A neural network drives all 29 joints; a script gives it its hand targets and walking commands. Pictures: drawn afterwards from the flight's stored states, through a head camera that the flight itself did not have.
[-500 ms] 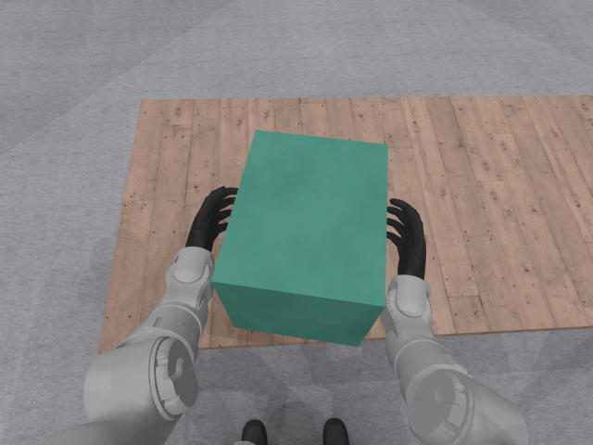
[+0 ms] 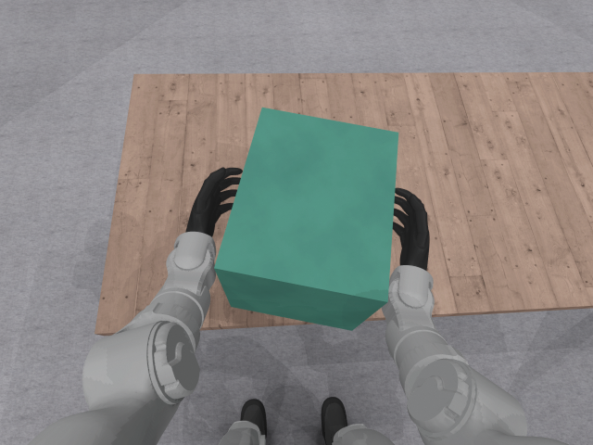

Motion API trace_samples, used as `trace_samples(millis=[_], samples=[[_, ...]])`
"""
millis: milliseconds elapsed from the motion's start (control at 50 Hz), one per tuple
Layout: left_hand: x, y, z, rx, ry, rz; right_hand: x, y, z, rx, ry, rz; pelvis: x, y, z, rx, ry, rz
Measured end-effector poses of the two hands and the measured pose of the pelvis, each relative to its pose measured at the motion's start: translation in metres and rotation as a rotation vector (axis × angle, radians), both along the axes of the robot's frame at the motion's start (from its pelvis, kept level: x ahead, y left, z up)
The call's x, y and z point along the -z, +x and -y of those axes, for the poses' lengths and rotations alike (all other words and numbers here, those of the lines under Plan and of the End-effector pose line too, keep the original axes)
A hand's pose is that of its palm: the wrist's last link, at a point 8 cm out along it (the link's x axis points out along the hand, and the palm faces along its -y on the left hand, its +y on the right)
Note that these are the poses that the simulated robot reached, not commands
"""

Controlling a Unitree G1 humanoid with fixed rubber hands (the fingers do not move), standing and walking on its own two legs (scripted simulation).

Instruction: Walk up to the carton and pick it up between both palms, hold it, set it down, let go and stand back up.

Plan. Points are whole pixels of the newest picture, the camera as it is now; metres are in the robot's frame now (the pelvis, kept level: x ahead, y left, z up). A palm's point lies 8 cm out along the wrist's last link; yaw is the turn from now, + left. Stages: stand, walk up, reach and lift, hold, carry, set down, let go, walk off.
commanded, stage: set down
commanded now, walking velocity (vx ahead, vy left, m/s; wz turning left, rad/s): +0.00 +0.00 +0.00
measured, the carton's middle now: (309, 225) +0.42 -0.03 -0.09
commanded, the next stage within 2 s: none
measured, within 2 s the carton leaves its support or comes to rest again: neither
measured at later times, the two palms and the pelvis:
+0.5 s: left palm (205, 222) +0.42 +0.12 -0.05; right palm (411, 251) +0.36 -0.17 -0.05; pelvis -0.01 +0.00 -0.01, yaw +0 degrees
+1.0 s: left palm (204, 222) +0.42 +0.13 -0.05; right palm (409, 252) +0.36 -0.17 -0.05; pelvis -0.01 +0.00 -0.01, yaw +0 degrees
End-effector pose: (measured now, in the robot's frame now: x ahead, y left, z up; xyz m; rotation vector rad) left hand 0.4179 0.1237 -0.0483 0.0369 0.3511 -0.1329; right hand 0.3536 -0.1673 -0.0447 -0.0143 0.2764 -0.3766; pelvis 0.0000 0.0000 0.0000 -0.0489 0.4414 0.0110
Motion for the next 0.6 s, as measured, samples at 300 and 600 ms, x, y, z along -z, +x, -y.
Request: trace_samples(millis=[300, 600], samples=[[0.0028, 0.0002, 0.0001, -0.002, -0.006, 0.015, 0.0023, 0.0004, 0.0002, -0.001, -0.001, 0.008, 0.0047, -0.0076, 0.0004, 0.002, -0.001, -0.013], [0.0044, 0.0028, 0.0003, -0.003, -0.007, 0.022, 0.0044, 0.0031, 0.0004, 0.001, 0.008, 0.014, 0.0091, -0.0064, 0.0009, 0.002, -0.001, -0.009]])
